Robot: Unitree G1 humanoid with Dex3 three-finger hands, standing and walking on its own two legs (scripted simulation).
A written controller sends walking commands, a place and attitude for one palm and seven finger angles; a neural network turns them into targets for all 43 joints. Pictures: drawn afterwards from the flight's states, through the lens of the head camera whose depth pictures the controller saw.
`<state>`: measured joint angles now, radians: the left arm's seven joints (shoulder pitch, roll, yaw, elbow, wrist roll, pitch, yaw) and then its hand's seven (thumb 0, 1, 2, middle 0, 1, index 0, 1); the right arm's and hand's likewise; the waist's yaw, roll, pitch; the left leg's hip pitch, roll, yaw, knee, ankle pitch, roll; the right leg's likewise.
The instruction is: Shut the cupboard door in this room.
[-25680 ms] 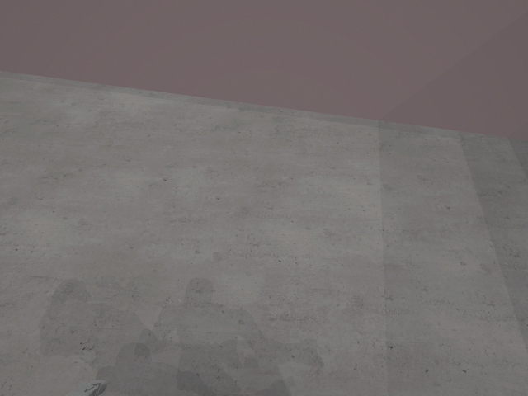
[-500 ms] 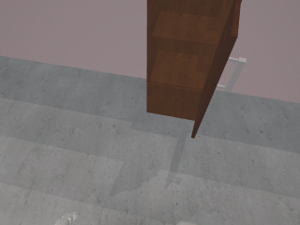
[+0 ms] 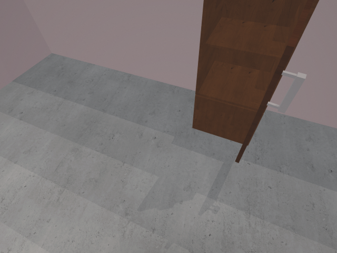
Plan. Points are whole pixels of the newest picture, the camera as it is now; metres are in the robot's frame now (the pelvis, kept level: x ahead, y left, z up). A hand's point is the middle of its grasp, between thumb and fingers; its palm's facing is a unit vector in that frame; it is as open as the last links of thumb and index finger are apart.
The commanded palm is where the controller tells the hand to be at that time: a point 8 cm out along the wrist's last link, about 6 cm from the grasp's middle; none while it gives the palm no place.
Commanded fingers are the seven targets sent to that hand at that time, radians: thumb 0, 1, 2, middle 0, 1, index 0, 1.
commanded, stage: turn or walk to find it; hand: left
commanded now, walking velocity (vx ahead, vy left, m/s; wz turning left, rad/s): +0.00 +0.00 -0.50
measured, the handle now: (283, 92) +0.60 -0.29 +0.02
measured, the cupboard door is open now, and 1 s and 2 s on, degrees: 83 83 83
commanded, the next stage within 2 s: stand and wait in 0.38 s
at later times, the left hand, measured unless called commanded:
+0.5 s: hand out of the picture +0.07 +0.19 -0.17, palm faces -0.17 -0.94 -0.30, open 7.4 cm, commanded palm none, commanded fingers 0.00 0.90 0.90 -0.20 -0.30 -0.20 -0.30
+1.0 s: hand out of the picture +0.09 +0.19 -0.18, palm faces -0.28 -0.94 -0.19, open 7.4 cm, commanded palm none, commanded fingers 0.00 0.90 0.90 -0.20 -0.30 -0.20 -0.30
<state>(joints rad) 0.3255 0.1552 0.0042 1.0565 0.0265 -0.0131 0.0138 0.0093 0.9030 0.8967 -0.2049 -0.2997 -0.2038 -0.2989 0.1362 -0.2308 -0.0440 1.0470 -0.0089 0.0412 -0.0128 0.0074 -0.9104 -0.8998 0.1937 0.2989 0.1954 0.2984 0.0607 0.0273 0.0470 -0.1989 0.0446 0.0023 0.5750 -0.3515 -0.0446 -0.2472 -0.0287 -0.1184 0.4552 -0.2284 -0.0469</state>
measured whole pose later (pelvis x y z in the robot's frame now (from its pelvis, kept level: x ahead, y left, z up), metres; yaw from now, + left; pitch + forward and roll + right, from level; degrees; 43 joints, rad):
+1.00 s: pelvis +0.01 +0.02 +0.00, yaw -17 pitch +1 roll +1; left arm 0.20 0.19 0.01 1.10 0.01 0.01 0.02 0.01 0.91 0.90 -0.20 -0.30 -0.20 -0.30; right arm 0.26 -0.13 -0.01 1.13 -0.01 -0.01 -0.04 0.01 -0.93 -0.90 0.20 0.30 0.20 0.30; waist 0.00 -0.04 0.04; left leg -0.18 -0.01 0.09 0.45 -0.28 0.03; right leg -0.17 -0.07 -0.01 0.45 -0.26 0.04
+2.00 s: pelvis +0.00 +0.01 +0.00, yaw -16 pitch -1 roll +0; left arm 0.23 0.20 0.00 1.13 0.02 -0.02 0.02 0.01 0.91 0.90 -0.20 -0.30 -0.20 -0.30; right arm 0.23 -0.19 -0.02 1.15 -0.01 -0.02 -0.03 0.01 -0.91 -0.90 0.20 0.30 0.20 0.30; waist 0.00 -0.01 0.05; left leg -0.13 0.02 0.06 0.39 -0.24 0.00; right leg -0.10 -0.03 -0.04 0.37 -0.25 0.02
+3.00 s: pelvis +0.01 +0.01 +0.01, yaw -15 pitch -1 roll +0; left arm 0.13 0.34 -0.01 1.11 0.01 -0.02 0.00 0.01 0.90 0.90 -0.21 -0.30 -0.20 -0.30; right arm 0.11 -0.33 0.00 1.11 -0.01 -0.02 -0.01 0.01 -0.90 -0.90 0.20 0.30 0.20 0.30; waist 0.00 -0.01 0.05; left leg -0.07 0.00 0.06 0.31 -0.22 0.01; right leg -0.04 -0.05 -0.05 0.30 -0.23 0.03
